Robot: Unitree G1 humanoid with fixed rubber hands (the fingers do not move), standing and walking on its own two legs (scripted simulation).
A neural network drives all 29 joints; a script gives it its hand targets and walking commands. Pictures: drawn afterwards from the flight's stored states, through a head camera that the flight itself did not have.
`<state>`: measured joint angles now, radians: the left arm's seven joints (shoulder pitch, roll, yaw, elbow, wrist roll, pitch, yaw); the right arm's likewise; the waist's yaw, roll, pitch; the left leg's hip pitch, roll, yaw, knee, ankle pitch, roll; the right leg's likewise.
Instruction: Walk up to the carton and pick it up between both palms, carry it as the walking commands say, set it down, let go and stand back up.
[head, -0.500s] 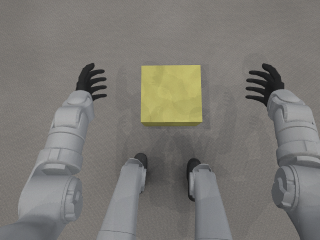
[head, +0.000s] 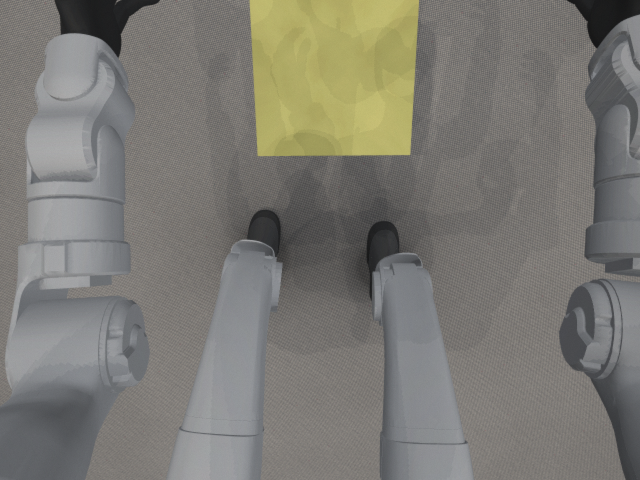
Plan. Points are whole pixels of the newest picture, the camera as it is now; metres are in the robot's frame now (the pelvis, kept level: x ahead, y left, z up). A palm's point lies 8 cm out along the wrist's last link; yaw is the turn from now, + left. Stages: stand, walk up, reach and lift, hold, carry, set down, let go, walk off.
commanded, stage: reach and lift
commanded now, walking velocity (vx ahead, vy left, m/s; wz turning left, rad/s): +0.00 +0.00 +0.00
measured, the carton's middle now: (332, 81) +0.50 +0.01 -0.58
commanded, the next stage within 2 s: none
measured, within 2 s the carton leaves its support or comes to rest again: neither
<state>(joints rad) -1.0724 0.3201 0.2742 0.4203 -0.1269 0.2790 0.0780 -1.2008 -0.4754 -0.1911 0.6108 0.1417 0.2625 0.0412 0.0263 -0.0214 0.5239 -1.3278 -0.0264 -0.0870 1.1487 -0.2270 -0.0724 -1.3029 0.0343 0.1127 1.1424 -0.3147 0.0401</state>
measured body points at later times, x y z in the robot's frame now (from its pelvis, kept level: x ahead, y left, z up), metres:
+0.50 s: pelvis +0.01 -0.01 -0.13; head +0.33 -0.01 +0.18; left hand +0.48 +0.25 -0.27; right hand +0.52 -0.23 -0.28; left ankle +0.07 +0.14 -0.63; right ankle +0.06 -0.14 -0.63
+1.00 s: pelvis -0.07 -0.01 -0.28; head +0.31 +0.01 -0.07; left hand +0.50 +0.22 -0.43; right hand +0.53 -0.21 -0.44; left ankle +0.07 +0.14 -0.64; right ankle +0.06 -0.14 -0.64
